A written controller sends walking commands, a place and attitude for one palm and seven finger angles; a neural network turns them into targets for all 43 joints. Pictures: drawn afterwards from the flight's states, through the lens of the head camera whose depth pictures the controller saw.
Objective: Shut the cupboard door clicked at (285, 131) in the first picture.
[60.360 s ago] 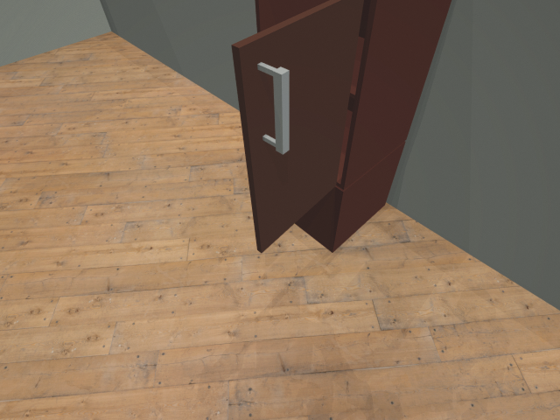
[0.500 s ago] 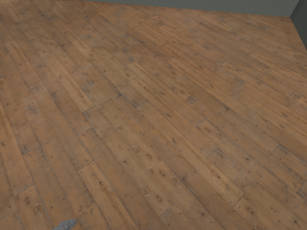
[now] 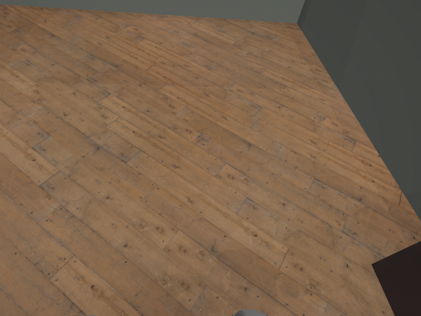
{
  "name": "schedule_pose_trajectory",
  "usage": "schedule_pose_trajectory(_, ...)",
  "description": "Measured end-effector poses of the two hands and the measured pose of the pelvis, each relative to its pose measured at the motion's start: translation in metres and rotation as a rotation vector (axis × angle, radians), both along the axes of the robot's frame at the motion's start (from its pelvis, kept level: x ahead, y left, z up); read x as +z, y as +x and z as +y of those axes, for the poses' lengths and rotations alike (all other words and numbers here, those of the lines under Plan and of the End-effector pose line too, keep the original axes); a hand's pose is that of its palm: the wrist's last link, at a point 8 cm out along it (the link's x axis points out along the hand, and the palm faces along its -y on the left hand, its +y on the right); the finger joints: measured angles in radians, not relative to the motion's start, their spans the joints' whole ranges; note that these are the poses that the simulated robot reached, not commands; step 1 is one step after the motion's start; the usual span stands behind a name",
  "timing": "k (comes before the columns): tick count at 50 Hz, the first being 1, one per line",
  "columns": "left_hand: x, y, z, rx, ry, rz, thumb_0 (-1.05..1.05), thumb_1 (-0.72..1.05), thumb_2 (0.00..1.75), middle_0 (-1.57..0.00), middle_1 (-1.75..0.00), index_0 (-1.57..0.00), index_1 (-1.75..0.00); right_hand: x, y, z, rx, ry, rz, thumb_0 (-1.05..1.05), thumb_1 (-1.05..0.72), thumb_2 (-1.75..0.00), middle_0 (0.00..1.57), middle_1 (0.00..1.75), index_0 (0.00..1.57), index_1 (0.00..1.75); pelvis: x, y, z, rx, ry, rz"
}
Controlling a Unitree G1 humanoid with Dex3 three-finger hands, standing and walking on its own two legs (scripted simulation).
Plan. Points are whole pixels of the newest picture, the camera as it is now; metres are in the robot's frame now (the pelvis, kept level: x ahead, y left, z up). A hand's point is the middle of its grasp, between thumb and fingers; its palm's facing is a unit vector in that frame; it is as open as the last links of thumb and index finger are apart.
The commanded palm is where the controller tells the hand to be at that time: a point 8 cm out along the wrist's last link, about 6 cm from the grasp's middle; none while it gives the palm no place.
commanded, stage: turn to face it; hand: left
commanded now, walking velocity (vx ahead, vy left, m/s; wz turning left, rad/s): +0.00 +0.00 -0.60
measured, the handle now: out of the picture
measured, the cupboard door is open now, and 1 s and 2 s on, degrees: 18 18 18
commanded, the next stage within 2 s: take the last steps up to it in 1.72 s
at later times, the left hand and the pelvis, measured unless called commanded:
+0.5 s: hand out of the picture +0.14 +0.13 -0.15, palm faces -0.28 -0.93 -0.25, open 7.4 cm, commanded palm none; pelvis +0.01 -0.04 +0.01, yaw -18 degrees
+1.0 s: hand (175, 268) +0.24 +0.09 -0.16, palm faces -0.56 -0.79 -0.24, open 7.4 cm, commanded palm none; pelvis +0.03 -0.03 +0.00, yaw -36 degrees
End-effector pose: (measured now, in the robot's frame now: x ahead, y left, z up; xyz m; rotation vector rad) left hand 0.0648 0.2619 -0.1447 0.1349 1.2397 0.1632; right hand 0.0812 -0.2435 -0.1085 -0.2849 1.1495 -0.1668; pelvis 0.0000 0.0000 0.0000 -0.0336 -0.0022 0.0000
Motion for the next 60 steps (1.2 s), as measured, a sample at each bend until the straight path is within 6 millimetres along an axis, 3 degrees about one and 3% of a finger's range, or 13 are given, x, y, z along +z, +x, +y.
schedule_pose_trajectory(6, 0.015, 0.034, -0.008, -0.097, 0.018, -0.018, 0.00, 0.91, 0.90, -0.20, -0.30, -0.19, -0.30, -0.004, -0.035, -0.009, -0.107, 0.025, 0.044, 0.00, -0.90, -0.90, 0.21, 0.30, 0.20, 0.30, 0.006, 0.001, -0.003, -0.076, -0.004, 0.007)
schedule_pose_trajectory(14, 0.022, 0.077, -0.052, -0.246, 0.079, -0.091, 0.00, 0.91, 0.90, -0.20, -0.30, -0.19, -0.30, -0.040, -0.088, -0.050, -0.274, 0.072, 0.104, 0.00, -0.90, -0.90, 0.21, 0.30, 0.20, 0.30, -0.012, 0.002, -0.031, -0.178, 0.027, -0.001)
schedule_pose_trajectory(17, 0.029, 0.078, -0.066, -0.269, 0.083, -0.090, 0.00, 0.90, 0.90, -0.20, -0.30, -0.19, -0.30, -0.039, -0.097, -0.061, -0.316, 0.070, 0.129, 0.00, -0.90, -0.90, 0.21, 0.30, 0.20, 0.30, -0.006, 0.003, -0.036, -0.206, 0.033, -0.001)
schedule_pose_trajectory(22, 0.030, 0.077, -0.079, -0.316, 0.074, -0.035, 0.00, 0.90, 0.90, -0.20, -0.30, -0.20, -0.30, -0.023, -0.092, -0.069, -0.364, 0.066, 0.082, 0.00, -0.91, -0.90, 0.20, 0.30, 0.20, 0.30, 0.005, 0.007, -0.040, -0.274, 0.059, 0.008)
schedule_pose_trajectory(29, 0.016, 0.087, -0.078, -0.371, 0.041, 0.016, 0.00, 0.90, 0.90, -0.20, -0.30, -0.20, -0.30, -0.011, -0.072, -0.063, -0.410, 0.034, 0.010, 0.00, -0.91, -0.90, 0.20, 0.30, 0.20, 0.30, 0.004, 0.017, -0.031, -0.357, 0.049, 0.015)
schedule_pose_trajectory(35, -0.007, 0.115, -0.065, -0.412, 0.017, 0.038, 0.00, 0.90, 0.90, -0.20, -0.30, -0.20, -0.30, -0.007, -0.068, -0.043, -0.443, -0.014, -0.032, 0.00, -0.91, -0.90, 0.20, 0.30, 0.20, 0.30, -0.007, 0.031, -0.015, -0.428, 0.027, 0.012)
schedule_pose_trajectory(43, 0.009, 0.160, -0.082, -0.528, 0.010, 0.008, 0.00, 0.91, 0.90, -0.20, -0.30, -0.19, -0.30, 0.000, -0.104, -0.020, -0.540, 0.014, 0.026, 0.00, -0.90, -0.90, 0.21, 0.30, 0.20, 0.30, 0.006, 0.036, -0.015, -0.530, -0.001, 0.008)
schedule_pose_trajectory(51, 0.020, 0.196, -0.142, -0.693, 0.045, -0.075, 0.00, 0.91, 0.90, -0.20, -0.30, -0.19, -0.30, -0.029, -0.166, -0.026, -0.709, 0.081, 0.063, 0.00, -0.90, -0.90, 0.21, 0.30, 0.20, 0.30, -0.006, 0.029, -0.038, -0.639, 0.017, -0.004)
schedule_pose_trajectory(54, 0.022, 0.199, -0.164, -0.736, 0.059, -0.116, 0.00, 0.91, 0.90, -0.20, -0.30, -0.19, -0.30, -0.043, -0.188, -0.033, -0.765, 0.097, 0.098, 0.00, -0.90, -0.90, 0.21, 0.30, 0.20, 0.30, -0.012, 0.025, -0.046, -0.668, 0.021, -0.007)
schedule_pose_trajectory(60, 0.031, 0.190, -0.181, -0.788, 0.069, -0.069, 0.00, 0.90, 0.90, -0.20, -0.30, -0.20, -0.30, -0.027, -0.195, -0.044, -0.830, 0.090, 0.082, 0.00, -0.91, -0.90, 0.20, 0.30, 0.20, 0.30, 0.003, 0.027, -0.053, -0.739, 0.055, -0.003)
